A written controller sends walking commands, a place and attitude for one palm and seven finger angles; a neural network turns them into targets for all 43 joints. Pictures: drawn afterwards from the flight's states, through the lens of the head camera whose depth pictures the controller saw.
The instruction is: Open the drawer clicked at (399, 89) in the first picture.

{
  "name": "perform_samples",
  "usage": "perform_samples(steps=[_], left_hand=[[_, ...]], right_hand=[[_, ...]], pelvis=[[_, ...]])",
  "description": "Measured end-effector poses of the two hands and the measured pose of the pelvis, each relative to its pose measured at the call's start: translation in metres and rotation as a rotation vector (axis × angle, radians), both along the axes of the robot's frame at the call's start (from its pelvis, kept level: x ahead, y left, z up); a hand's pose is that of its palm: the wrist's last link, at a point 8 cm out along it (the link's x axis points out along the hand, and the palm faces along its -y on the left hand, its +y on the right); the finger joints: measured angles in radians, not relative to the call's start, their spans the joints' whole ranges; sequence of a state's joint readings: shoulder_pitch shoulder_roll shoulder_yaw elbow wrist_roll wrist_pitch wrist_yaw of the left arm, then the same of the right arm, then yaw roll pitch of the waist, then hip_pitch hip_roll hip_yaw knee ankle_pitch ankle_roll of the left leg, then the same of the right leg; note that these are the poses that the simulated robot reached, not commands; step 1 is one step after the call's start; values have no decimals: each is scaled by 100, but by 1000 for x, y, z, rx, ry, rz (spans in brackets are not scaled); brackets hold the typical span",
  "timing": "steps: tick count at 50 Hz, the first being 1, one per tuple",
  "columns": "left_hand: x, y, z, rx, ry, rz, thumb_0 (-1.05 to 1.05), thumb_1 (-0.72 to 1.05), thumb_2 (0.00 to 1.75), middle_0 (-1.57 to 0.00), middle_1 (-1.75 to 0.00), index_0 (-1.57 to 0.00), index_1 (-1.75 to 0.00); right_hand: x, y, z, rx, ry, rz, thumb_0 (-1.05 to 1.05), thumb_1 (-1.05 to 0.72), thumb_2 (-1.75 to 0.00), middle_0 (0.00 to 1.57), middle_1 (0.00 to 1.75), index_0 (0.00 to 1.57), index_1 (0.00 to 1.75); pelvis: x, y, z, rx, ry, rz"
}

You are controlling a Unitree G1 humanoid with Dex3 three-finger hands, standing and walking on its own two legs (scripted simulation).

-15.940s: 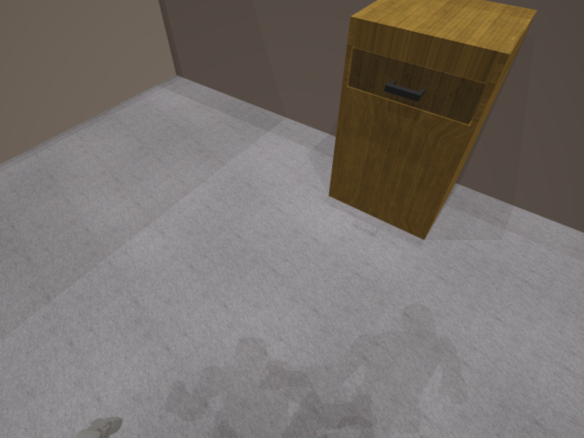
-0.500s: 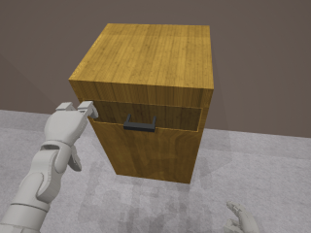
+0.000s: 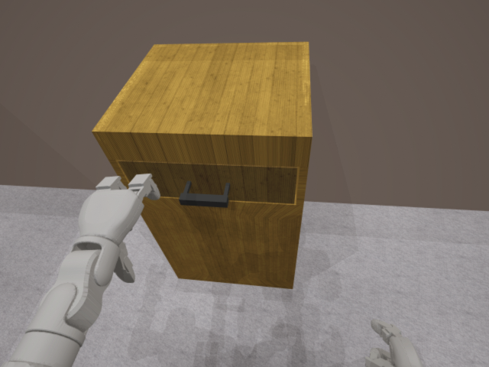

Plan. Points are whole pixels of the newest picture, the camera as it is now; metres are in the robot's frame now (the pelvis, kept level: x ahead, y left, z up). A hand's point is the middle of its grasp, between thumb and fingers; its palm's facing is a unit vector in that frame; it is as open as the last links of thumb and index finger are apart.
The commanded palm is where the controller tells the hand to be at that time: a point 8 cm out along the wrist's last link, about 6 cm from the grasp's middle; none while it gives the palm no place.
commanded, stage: move the hooked fingers above the handle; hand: left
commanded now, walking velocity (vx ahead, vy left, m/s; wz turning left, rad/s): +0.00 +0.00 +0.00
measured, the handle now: (205, 193) +0.52 +0.18 -0.10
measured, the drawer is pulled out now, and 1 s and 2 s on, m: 0.00 0.00 0.00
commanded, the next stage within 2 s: none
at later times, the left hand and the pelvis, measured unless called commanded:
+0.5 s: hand (165, 211) +0.38 +0.21 +0.02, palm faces -0.04 -0.07 -1.00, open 13.8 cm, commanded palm +0.36 +0.22 +0.08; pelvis +0.01 +0.00 -0.01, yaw +0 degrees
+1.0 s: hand (188, 204) +0.42 +0.18 -0.01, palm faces -0.01 -0.05 -1.00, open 13.8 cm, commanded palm +0.41 +0.19 +0.04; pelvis +0.01 +0.01 -0.02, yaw +0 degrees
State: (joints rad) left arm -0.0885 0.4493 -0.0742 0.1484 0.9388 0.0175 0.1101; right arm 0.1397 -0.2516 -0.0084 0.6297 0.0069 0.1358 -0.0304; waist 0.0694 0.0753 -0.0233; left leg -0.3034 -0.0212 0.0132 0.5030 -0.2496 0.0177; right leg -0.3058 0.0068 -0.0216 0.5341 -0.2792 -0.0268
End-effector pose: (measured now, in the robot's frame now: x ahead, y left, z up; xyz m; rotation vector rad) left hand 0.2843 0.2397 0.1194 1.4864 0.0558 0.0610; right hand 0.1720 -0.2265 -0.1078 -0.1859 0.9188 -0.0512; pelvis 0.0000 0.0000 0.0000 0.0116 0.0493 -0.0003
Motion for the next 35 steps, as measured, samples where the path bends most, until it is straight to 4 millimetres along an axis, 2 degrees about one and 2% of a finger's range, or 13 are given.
perform_samples(steps=[6,11,18,23,28,35], left_hand=[[11,-7,-18,3,62,-48,0,-49,30,-32,-120,-32,-121],[23,-10,-18,8,13,-76,0,-49,30,-32,-120,-32,-121],[50,-11,-31,23,16,-45,0,-49,30,-32,-120,-32,-121],[67,-23,-45,14,45,-72,-1,-49,30,-32,-120,-32,-120],[81,-33,-49,9,15,-111,0,-49,30,-32,-120,-32,-120],[92,-25,-56,29,-5,-49,0,-49,30,-32,-120,-32,-120]], right_hand=[[4,-7,3,-29,-13,4,1,-91,-89,20,30,20,30],[-1,-16,-3,-49,12,-12,1,-91,-89,20,30,20,30],[-17,-24,-16,-49,85,-57,1,-91,-89,20,30,20,30],[-31,-26,-22,-50,133,-93,1,-91,-89,20,30,20,30],[-44,-26,-27,-50,168,-129,1,-91,-89,20,30,20,30],[-54,-22,-30,-36,197,-157,1,-91,-89,20,30,20,30]], pelvis=[[0,-8,-2,2,11,3],[2,-10,-4,-1,38,9],[7,-7,-8,0,82,4],[12,-3,-10,0,105,-1],[17,1,-13,-1,125,-12],[20,5,-15,-2,144,-23]])
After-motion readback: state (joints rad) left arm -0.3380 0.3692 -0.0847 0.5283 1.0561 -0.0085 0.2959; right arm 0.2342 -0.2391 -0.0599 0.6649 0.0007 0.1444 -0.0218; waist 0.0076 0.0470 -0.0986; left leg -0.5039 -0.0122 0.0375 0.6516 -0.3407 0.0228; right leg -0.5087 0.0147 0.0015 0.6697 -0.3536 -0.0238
